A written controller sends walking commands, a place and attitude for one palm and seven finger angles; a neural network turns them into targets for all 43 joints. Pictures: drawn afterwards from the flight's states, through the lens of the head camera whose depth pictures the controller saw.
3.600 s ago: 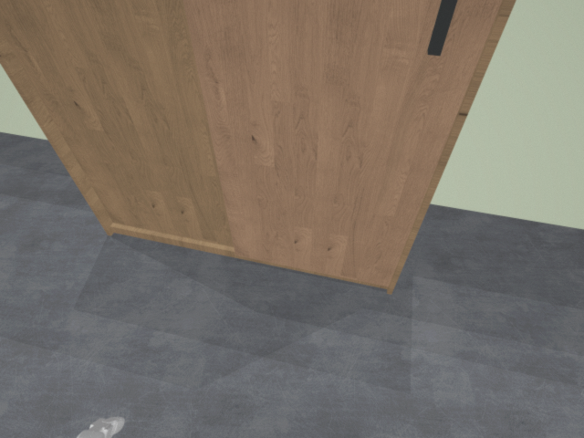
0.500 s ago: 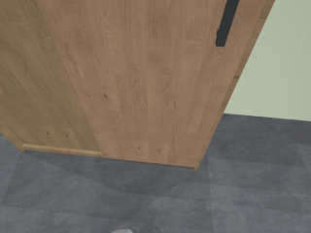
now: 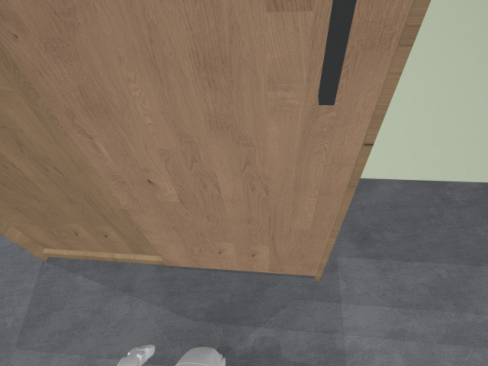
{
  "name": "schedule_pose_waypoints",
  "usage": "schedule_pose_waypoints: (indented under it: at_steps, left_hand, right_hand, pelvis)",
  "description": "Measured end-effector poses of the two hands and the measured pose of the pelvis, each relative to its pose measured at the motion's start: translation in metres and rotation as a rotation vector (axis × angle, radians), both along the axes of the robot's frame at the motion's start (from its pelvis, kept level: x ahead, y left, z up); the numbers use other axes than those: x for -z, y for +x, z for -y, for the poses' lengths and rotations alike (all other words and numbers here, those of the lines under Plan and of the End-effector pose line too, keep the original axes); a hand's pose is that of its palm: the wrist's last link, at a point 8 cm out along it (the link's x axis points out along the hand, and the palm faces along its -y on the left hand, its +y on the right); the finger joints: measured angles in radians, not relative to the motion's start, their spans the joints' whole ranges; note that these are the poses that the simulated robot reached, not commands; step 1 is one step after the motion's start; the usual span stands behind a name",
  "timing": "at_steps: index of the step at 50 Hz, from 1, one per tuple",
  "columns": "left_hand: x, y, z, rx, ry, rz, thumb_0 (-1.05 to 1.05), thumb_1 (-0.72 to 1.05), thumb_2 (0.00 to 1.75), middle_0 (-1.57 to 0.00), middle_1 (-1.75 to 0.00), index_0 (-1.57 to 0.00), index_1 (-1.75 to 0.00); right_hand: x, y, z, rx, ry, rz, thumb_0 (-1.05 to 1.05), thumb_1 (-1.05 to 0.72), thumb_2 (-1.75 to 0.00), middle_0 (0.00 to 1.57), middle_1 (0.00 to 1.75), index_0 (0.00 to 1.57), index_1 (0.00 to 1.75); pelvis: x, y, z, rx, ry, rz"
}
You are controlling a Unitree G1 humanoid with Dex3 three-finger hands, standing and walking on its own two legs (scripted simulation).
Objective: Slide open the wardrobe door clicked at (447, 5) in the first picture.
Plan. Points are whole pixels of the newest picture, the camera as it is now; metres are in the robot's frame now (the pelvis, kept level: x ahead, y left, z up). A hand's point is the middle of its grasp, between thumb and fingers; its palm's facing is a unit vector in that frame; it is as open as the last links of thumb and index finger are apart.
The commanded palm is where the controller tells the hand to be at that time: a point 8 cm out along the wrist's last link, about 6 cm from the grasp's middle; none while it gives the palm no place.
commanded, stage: come to a stop and stand still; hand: right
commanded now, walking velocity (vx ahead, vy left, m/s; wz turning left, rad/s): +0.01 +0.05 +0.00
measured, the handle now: (335, 34) +0.49 -0.11 +0.27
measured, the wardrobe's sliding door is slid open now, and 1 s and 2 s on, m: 0.00 0.00 0.00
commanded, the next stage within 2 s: look again from close up in 1.16 s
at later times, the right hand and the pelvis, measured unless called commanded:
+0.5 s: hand out of the picture +0.00 -0.11 -0.18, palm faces +0.06 +0.98 -0.20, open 7.3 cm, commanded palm none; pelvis -0.04 +0.07 -0.01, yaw -1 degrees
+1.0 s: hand out of the picture -0.09 -0.09 -0.18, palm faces +0.05 +0.98 -0.18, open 7.4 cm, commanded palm none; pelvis -0.05 +0.06 -0.01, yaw -1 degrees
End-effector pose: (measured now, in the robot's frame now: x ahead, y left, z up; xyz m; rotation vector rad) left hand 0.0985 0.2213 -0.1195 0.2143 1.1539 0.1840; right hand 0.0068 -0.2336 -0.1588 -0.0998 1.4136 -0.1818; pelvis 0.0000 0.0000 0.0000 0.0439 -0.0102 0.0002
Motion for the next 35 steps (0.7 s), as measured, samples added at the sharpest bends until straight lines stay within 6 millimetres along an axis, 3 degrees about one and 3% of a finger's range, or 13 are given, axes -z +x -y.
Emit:
schedule_pose_waypoints:
  at_steps: [5, 9, 12, 15, 19, 27, 35]
  left_hand:
    - [0.006, -0.029, -0.029, -0.026, 0.009, -0.049, -0.01, 0.92, 0.90, -0.21, -0.30, -0.21, -0.30]
    - [0.020, -0.056, -0.054, -0.049, -0.013, -0.081, 0.00, 0.91, 0.90, -0.21, -0.30, -0.21, -0.30]
    - [0.038, -0.074, -0.073, -0.073, -0.046, -0.099, 0.00, 0.91, 0.90, -0.21, -0.30, -0.21, -0.30]
    - [0.044, -0.093, -0.083, -0.086, -0.070, -0.137, 0.01, 0.91, 0.90, -0.20, -0.30, -0.20, -0.30]
    - [0.039, -0.114, -0.086, -0.094, -0.087, -0.168, 0.01, 0.91, 0.90, -0.20, -0.30, -0.20, -0.30]
    - [0.033, -0.152, -0.073, -0.070, -0.073, -0.255, 0.01, 0.91, 0.90, -0.20, -0.30, -0.20, -0.30]
    - [0.028, -0.160, -0.057, -0.045, -0.108, -0.261, 0.01, 0.91, 0.90, -0.20, -0.30, -0.20, -0.30]
  right_hand:
    - [-0.006, 0.020, 0.002, -0.012, -0.051, 0.080, 0.00, -0.91, -0.90, 0.20, 0.30, 0.20, 0.30]
    - [-0.013, 0.029, -0.013, -0.038, -0.081, 0.140, 0.00, -0.91, -0.90, 0.20, 0.30, 0.20, 0.30]
    - [-0.013, 0.025, -0.030, -0.060, -0.108, 0.178, 0.00, -0.91, -0.90, 0.20, 0.30, 0.20, 0.30]
    - [-0.018, 0.013, -0.052, -0.068, -0.098, 0.169, 0.00, -0.91, -0.90, 0.20, 0.30, 0.20, 0.30]
    - [-0.020, 0.000, -0.073, -0.063, -0.069, 0.141, 0.00, -0.91, -0.90, 0.20, 0.30, 0.20, 0.30]
    - [-0.005, -0.022, -0.081, -0.009, -0.024, 0.110, 0.00, -0.93, -0.90, 0.20, 0.30, 0.20, 0.30]
    - [-0.008, -0.060, -0.088, 0.009, -0.003, 0.035, 0.00, -0.92, -0.90, 0.20, 0.30, 0.20, 0.30]
  pelvis:
    - [0.003, -0.010, -0.016, 0.002, -0.013, 0.006]
    - [0.008, -0.018, -0.033, 0.006, -0.028, 0.016]
    - [0.019, -0.024, -0.050, 0.003, -0.056, 0.019]
    - [0.016, -0.030, -0.060, 0.007, -0.049, 0.025]
    - [0.009, -0.034, -0.069, 0.004, -0.050, 0.013]
    - [0.009, -0.042, -0.074, 0.025, -0.029, 0.004]
    - [0.001, -0.049, -0.075, 0.021, -0.043, 0.018]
